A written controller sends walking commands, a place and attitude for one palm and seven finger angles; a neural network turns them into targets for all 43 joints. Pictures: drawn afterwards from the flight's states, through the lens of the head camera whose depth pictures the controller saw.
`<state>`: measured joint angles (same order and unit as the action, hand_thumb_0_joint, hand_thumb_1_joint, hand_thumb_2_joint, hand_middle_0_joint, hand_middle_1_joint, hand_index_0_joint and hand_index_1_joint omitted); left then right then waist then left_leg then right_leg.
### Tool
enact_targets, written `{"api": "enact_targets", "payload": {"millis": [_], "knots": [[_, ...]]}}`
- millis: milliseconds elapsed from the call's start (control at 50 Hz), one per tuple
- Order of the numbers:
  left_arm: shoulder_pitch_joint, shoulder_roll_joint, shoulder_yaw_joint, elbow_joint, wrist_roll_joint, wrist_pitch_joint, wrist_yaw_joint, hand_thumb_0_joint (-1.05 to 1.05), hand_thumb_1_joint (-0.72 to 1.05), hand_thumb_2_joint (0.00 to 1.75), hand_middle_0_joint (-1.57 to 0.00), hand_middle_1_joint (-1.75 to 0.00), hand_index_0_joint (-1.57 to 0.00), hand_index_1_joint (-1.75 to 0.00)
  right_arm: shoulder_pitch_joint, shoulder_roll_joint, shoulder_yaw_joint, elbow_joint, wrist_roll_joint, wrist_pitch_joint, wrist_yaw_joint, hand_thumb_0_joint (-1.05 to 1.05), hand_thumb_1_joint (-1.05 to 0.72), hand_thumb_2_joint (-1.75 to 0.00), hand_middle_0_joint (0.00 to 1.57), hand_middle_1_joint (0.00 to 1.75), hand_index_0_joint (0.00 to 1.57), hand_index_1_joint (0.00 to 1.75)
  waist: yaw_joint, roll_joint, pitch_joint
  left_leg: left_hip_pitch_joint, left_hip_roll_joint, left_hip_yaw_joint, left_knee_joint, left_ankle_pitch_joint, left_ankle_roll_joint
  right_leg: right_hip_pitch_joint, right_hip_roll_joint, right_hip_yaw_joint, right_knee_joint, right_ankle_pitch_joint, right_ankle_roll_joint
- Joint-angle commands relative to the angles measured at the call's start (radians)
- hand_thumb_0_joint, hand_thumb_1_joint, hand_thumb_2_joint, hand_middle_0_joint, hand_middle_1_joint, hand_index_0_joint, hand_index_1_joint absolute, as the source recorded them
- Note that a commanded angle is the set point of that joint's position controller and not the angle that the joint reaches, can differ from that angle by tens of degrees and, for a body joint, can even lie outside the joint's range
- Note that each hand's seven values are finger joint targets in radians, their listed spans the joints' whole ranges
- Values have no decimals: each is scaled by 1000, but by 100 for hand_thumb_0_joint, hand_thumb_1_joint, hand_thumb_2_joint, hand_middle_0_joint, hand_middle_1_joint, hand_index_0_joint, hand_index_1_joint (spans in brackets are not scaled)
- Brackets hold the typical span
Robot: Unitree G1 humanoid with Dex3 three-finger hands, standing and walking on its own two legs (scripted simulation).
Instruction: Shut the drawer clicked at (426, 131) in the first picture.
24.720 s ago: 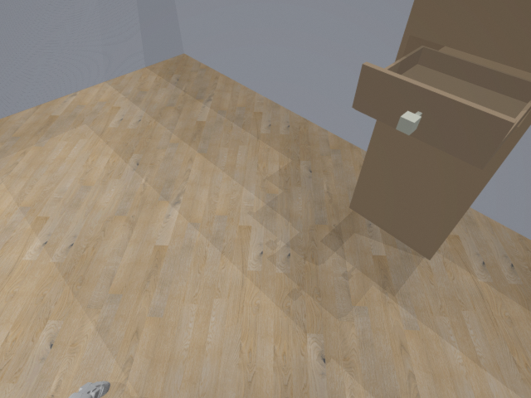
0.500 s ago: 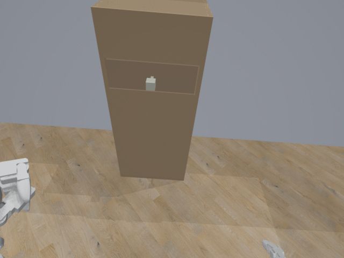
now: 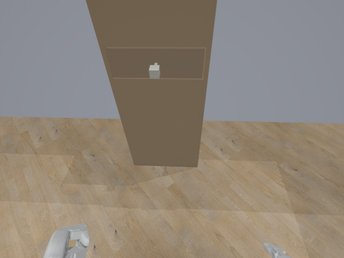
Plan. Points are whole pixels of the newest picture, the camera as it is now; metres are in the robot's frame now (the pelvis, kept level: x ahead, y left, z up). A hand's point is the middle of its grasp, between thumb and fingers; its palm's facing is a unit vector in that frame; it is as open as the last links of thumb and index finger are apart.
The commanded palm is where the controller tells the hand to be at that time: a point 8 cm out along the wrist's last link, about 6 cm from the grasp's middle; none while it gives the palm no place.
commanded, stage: let the arm hang, fingers relaxed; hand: left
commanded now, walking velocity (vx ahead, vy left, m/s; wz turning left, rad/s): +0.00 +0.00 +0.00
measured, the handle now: (155, 69) +0.79 +0.11 +0.03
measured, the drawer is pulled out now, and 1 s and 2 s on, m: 0.00 0.00 0.00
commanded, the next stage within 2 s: look to check the result in 0.92 s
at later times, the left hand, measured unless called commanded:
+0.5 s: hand out of the picture -0.05 +0.16 -0.15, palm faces +0.05 -0.98 -0.22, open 6.4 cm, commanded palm none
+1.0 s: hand out of the picture -0.02 +0.13 -0.16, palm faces +0.07 -0.99 -0.16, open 7.4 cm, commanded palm none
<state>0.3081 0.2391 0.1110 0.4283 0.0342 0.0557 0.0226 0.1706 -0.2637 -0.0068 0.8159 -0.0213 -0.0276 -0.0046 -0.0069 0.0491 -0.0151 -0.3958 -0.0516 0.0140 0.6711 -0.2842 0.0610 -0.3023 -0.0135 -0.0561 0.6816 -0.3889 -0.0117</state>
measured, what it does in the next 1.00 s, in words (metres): stands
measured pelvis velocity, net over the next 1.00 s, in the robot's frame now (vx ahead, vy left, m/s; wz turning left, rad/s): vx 0.00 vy -0.02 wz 0.01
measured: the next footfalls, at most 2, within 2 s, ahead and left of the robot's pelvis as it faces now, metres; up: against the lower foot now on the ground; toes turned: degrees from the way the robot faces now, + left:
none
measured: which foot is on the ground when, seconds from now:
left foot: down 0.00-1.00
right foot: down 0.00-1.00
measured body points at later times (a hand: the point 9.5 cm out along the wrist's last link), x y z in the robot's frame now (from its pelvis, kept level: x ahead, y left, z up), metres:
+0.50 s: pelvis -0.01 -0.02 +0.02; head +0.01 -0.03 +0.47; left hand -0.05 +0.21 -0.13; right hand +0.00 -0.24 -0.14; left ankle +0.04 +0.08 -0.72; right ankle -0.02 -0.11 -0.72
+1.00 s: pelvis +0.00 -0.02 +0.02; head +0.02 -0.02 +0.47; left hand -0.02 +0.18 -0.14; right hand -0.03 -0.22 -0.14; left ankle +0.04 +0.08 -0.72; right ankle -0.02 -0.11 -0.72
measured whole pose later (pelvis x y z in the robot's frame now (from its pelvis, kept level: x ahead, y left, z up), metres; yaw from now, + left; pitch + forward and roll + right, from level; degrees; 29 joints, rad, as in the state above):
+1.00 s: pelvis +0.00 -0.02 +0.02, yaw +1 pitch -1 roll +0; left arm 0.30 0.10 0.01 1.15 0.00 0.00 0.04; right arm 0.32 -0.09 0.00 1.15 -0.01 0.01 -0.05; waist -0.01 0.01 0.05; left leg -0.24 -0.02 -0.02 0.44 -0.18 0.02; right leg -0.13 0.03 -0.08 0.41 -0.27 -0.04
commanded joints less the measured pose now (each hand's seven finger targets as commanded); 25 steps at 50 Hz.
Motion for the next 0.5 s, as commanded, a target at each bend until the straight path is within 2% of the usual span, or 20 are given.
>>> {"api": "enact_targets", "payload": {"millis": [0,40,80,120,140,240,280,400,480], "knots": [[26,114,-26,112,-7,-50,-7,0,90,90,-100,-117,-100,-117,-24,-125,-30,-60,-11,-13,-14,0,-90,-90,20,30,20,30,37,-75,-48,35,165,-221,-218,413,40,156,-55,95,-145,215,-26],[8,114,-45,233,-11,-53,-5,0,90,90,-92,-108,-92,-108,-13,-82,-22,-17,-5,2,-13,0,-90,-90,20,30,20,30,19,-13,-38,90,113,-157,-207,272,2,129,-94,134,-222,236,-54],[0,99,-62,323,-17,-60,-4,0,90,90,-84,-99,-84,-99,16,-52,-16,25,-1,12,-15,0,-90,-90,20,30,20,30,6,31,-54,146,108,-142,-204,235,-8,120,-107,139,-266,231,-64],[9,80,-62,393,-22,-61,0,0,90,90,-76,-91,-76,-91,37,-28,-16,60,-3,21,-20,0,-90,-90,20,30,20,30,5,134,-45,154,116,-147,-230,190,-9,127,-103,129,-293,190,-65],[12,85,-66,428,-23,-60,-2,0,90,90,-72,-86,-72,-86,37,-27,-14,74,-1,23,-21,0,-90,-90,20,30,20,30,7,157,-36,150,119,-155,-247,173,-7,132,-99,123,-304,175,-62],[6,67,-85,553,-25,-61,-4,0,90,90,-52,-65,-52,-65,87,-28,-17,145,5,35,-28,0,-90,-90,20,30,20,30,-1,15,43,154,131,-162,-283,119,-8,105,-91,102,-369,114,-61],[17,55,-91,592,-25,-63,-2,0,90,90,-44,-56,-44,-56,104,-23,-18,172,7,35,-29,0,-90,-90,20,30,20,30,-3,-35,53,179,133,-152,-286,133,-7,91,-94,100,-385,112,-61],[41,28,-98,670,-28,-61,5,0,90,90,-20,-30,-20,-30,147,3,-11,243,7,38,-33,0,-90,-90,20,30,20,30,-2,-74,103,184,131,-143,-313,107,-8,68,-90,93,-400,66,-58],[55,15,-98,695,-29,-60,10,0,90,90,-20,-30,-20,-30,168,24,-8,274,4,40,-33,0,-90,-90,20,30,20,30,-1,-78,121,181,123,-128,-313,97,-12,56,-94,99,-409,28,-59]]}}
